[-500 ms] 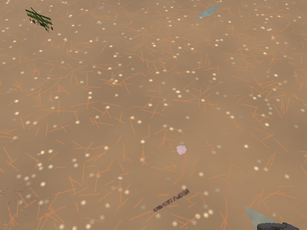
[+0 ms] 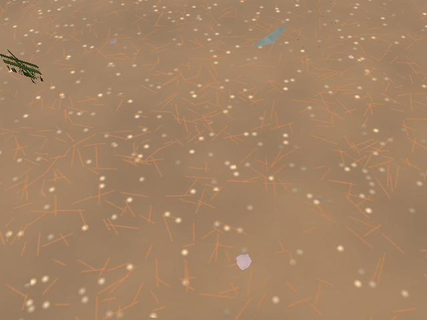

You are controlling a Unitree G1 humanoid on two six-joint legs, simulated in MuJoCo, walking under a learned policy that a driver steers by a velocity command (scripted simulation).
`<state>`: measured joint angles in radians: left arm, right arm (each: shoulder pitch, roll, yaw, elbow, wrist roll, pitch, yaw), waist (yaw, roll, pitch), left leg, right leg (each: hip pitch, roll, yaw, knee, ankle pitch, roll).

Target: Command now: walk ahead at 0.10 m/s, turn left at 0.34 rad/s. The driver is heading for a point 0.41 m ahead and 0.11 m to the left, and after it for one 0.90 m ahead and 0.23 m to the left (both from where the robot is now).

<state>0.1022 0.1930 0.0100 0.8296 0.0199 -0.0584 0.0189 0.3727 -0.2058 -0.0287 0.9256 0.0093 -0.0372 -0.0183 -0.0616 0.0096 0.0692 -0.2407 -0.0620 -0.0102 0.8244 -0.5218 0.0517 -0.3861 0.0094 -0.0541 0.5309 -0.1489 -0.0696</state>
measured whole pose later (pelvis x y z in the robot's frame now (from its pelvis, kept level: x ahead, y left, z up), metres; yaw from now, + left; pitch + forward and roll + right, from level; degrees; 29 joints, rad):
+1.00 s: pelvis +0.22 +0.06 +0.01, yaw +21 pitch +1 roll +0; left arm 0.23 0.25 0.05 0.80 0.01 -0.05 -0.03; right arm 0.33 -0.27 -0.05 0.82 -0.03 -0.06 0.00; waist -0.02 0.04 0.04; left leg -0.34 -0.03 -0.02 1.10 -0.36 0.05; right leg -0.29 0.08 -0.02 0.47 -0.19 -0.08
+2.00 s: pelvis +0.35 +0.12 +0.01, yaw -2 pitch -1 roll +0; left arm 0.20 0.20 -0.02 0.84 0.01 0.00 0.02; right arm 0.26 -0.26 -0.02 0.86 -0.01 0.03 -0.01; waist -0.03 0.04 0.03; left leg -0.22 0.01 -0.02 0.50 -0.27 0.00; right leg -0.15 0.06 0.03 0.42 -0.25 -0.05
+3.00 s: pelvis +0.59 +0.13 -0.01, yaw +0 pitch +1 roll +0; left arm -0.02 0.20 0.03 0.87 0.03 -0.07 -0.01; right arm 0.51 -0.17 -0.01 1.12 -0.01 -0.08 -0.01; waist -0.06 0.00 0.07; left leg 0.08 -0.02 0.00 0.53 -0.47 0.05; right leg -0.47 0.02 -0.11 0.55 -0.10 -0.11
